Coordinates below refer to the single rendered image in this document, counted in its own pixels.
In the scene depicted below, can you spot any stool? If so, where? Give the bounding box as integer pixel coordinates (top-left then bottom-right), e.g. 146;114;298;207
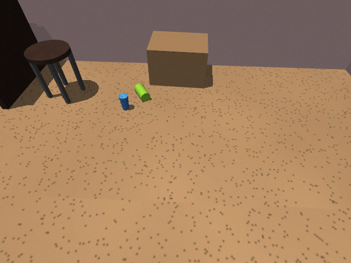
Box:
24;39;86;104

